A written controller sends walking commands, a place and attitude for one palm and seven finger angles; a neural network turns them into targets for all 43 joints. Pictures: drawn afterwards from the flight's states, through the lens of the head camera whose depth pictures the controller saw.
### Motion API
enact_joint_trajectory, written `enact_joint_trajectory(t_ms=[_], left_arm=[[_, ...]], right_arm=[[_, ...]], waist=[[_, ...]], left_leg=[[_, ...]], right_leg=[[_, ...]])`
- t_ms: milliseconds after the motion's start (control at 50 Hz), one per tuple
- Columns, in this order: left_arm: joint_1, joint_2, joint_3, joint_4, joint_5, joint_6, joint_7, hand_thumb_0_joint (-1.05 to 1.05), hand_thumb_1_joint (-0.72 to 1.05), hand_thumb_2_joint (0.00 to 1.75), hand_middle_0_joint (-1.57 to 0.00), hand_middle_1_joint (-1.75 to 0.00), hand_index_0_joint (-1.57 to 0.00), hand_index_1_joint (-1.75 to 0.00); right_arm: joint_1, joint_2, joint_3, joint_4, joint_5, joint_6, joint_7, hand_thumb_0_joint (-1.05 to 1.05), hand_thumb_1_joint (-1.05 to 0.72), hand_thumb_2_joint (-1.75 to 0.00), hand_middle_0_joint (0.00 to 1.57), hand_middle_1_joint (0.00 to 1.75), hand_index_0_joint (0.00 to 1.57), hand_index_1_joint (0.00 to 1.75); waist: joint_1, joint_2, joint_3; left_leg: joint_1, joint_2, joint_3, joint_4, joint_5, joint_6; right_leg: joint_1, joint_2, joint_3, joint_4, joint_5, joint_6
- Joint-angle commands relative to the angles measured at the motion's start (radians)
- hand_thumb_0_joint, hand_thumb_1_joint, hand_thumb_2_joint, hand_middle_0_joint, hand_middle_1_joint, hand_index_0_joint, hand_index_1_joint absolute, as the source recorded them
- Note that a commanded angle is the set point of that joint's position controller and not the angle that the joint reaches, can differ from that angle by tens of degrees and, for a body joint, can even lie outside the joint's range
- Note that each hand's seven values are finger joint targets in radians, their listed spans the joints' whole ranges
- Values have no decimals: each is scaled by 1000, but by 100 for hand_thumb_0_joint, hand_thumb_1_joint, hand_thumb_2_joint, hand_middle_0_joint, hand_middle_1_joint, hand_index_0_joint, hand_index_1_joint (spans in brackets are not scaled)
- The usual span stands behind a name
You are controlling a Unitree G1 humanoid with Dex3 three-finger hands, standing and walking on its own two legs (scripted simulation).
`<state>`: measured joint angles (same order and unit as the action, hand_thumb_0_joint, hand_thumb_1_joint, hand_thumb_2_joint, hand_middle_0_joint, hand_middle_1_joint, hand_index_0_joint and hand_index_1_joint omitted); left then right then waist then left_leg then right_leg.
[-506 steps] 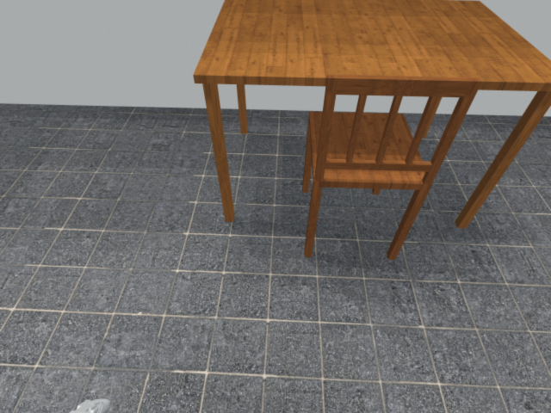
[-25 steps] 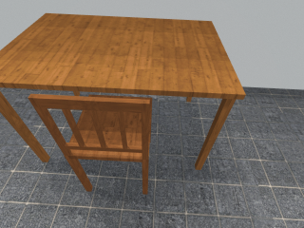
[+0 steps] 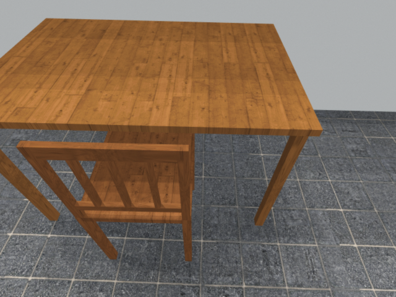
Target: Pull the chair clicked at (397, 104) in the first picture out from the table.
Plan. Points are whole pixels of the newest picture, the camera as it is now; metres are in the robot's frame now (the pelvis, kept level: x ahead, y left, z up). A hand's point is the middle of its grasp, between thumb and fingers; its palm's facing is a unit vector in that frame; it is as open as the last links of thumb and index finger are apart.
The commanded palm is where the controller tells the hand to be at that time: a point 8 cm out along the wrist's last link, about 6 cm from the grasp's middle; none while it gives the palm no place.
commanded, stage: look again from close up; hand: left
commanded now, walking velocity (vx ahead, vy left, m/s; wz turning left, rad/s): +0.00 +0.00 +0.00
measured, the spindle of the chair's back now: (119, 184) +0.42 +0.25 -0.11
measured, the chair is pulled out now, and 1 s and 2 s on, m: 0.00 0.00 0.00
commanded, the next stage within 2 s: raise the hand toward the chair's back in 0.58 s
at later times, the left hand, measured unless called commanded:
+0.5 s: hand out of the picture +0.01 +0.16 -0.18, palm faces +0.03 -0.98 -0.20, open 7.4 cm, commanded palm none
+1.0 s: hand (135, 258) +0.20 +0.14 -0.01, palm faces -0.02 -1.00 -0.01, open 8.4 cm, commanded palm +0.13 +0.21 -0.07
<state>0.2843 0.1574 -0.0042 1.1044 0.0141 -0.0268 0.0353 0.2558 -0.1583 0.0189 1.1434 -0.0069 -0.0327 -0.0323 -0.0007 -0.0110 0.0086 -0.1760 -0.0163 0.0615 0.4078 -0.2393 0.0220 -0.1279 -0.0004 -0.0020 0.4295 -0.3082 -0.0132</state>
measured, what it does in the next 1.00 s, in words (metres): lowers itself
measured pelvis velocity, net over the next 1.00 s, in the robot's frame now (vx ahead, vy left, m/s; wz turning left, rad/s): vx -0.04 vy -0.03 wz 0.01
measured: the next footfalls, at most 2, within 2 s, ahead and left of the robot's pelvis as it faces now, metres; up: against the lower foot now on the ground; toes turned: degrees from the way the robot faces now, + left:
none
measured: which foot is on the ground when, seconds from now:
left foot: down 0.00-1.00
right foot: down 0.00-1.00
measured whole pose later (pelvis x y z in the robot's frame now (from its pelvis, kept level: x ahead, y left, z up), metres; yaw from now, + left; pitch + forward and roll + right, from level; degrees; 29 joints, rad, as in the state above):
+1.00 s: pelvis -0.04 -0.03 -0.07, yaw +1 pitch +13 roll +2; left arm 0.30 0.16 0.13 0.13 -0.25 -0.53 -0.27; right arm 0.19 -0.28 -0.07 0.63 0.01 -0.31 0.02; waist -0.03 -0.03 -0.18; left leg -0.79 0.01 0.04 1.01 -0.45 -0.02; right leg -0.76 0.01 -0.02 1.07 -0.55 -0.05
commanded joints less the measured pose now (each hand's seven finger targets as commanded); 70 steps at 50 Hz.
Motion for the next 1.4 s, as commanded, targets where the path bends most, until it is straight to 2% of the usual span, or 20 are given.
enact_joint_trajectory(t_ms=[0,640,660,680,700,720,760,780,800,840,880,920,960,1020,1060,1100,1140,1180,1280,1380], left_arm=[[82,104,14,-15,0,-8,10,0,90,90,-20,-30,-20,-30],[114,96,14,1,-4,-8,14,0,90,90,-20,-30,-20,-30],[75,202,-6,-76,-3,-18,15,0,90,90,-20,-30,-20,-30],[-560,340,117,-1454,-213,-174,34,0,88,89,-20,-30,-20,-30],[-193,248,89,-1244,-155,-101,59,0,85,88,-20,-29,-20,-29],[53,80,53,-1012,-154,-9,71,0,83,87,-19,-29,-19,-29],[44,3,23,-1055,-165,-46,33,0,78,85,-19,-28,-19,-28],[-22,21,25,-1131,-165,-118,13,0,76,84,-19,-28,-19,-28],[20,82,115,-1114,-156,-180,-8,0,74,83,-18,-27,-18,-27],[265,-37,82,-992,-201,-298,-99,0,69,81,-18,-27,-18,-27],[369,-30,131,-928,-272,-440,-220,0,64,79,-17,-26,-17,-26],[285,66,202,-981,-306,-594,-350,0,60,77,-17,-25,-17,-25],[312,171,294,-978,-283,-559,-371,0,55,75,-16,-25,-16,-25],[153,150,259,-1107,-312,-437,-330,0,48,72,-16,-23,-16,-23],[-23,190,267,-1303,-308,-458,-267,0,43,70,-15,-23,-15,-23],[-94,198,238,-1451,-285,-507,-230,0,39,68,-15,-22,-15,-22],[-154,184,173,-1485,-264,-550,-230,0,34,66,-14,-21,-14,-21],[-165,170,136,-1422,-267,-548,-255,0,29,64,-14,-20,-14,-20],[-74,222,203,-1285,-298,-391,-317,0,18,59,-13,-19,-13,-19],[-15,212,263,-1323,-313,-303,-249,0,6,54,-12,-17,-12,-17]], right_arm=[[49,-90,-16,-25,-3,-9,-6,0,-90,-90,20,30,20,30],[51,-85,-12,0,-2,-3,-15,0,-90,-90,20,30,20,30],[-2,-140,-25,-106,-3,10,0,0,-90,-90,20,30,20,30],[-7,-273,-42,-432,56,-130,-50,0,-90,-90,20,30,20,30],[25,-205,-48,-389,35,-213,-68,0,-90,-90,20,30,20,30],[23,-176,-52,-347,40,-237,-57,0,-90,-90,20,30,20,30],[14,-209,-77,-411,39,-274,-43,0,-90,-90,20,30,20,30],[17,-223,-89,-446,15,-307,-29,0,-90,-90,20,30,20,30],[27,-220,-106,-463,-4,-322,-22,0,-90,-90,20,30,20,30],[-27,-195,-113,-534,-8,-342,10,0,-90,-90,20,30,20,30],[-74,-195,-111,-588,6,-343,45,0,-90,-90,20,30,20,30],[-111,-207,-121,-643,12,-341,63,0,-90,-90,20,30,20,30],[-138,-213,-129,-708,24,-304,67,0,-90,-90,20,30,20,30],[-156,-212,-115,-793,37,-266,38,0,-90,-90,20,30,20,30],[-131,-210,-104,-806,26,-264,14,0,-90,-90,20,30,20,30],[-85,-195,-98,-795,17,-270,0,0,-90,-90,20,30,20,30],[-66,-200,-88,-758,11,-285,-14,0,-90,-90,20,30,20,30],[-55,-209,-80,-721,14,-305,-29,0,-90,-90,20,30,20,30],[-69,-214,-66,-703,37,-321,-53,0,-90,-90,20,30,20,30],[-91,-190,-67,-713,30,-316,-53,0,-90,-90,20,30,20,30]], waist=[[5,0,10],[7,0,35],[-17,99,145],[-111,207,-201],[-56,269,-282],[-59,127,-183],[-92,-40,-73],[-104,-74,-174],[-83,-109,-269],[-9,-203,-262],[53,-204,-253],[66,-104,-282],[110,-31,-298],[67,-76,-210],[28,-63,-261],[6,33,-354],[-32,78,-349],[-64,25,-310],[-3,31,-363],[37,-1,-399]], left_leg=[[56,119,-100,-41,299,18],[80,117,-97,-41,313,13],[91,66,-131,-30,328,11],[177,23,-45,39,454,17],[307,59,-15,48,651,7],[201,84,-50,75,685,14],[18,65,-93,183,559,36],[-45,39,-101,274,441,32],[-107,26,-103,342,399,24],[-307,10,-98,434,246,-7],[-487,-6,-81,513,137,-33],[-628,-18,-64,615,58,-45],[-690,-24,-32,639,-22,-33],[-723,-19,-35,638,-234,-11],[-749,-5,-52,715,-232,6],[-698,9,-67,744,-177,9],[-669,18,-86,760,-151,14],[-708,25,-103,774,-191,16],[-741,23,-107,737,-222,8],[-675,17,-121,665,-148,2]], right_leg=[[-37,-106,74,-58,334,-18],[-2,-111,70,-83,418,-18],[-143,-50,54,-42,277,-33],[-136,12,-19,-45,401,-11],[-97,20,-29,48,341,-13],[-192,20,-58,93,218,-2],[-304,17,-86,130,273,14],[-353,6,-79,202,335,19],[-386,5,-75,271,363,27],[-446,-8,-57,387,390,39],[-453,-32,1,481,416,33],[-506,-44,79,563,346,22],[-523,-39,127,559,161,10],[-667,-14,108,479,-313,-1],[-705,-19,169,479,-338,15],[-681,-20,173,502,-217,18],[-742,4,123,541,-168,3],[-779,12,121,533,-219,7],[-696,-9,137,482,-334,7],[-642,2,63,499,-230,7]])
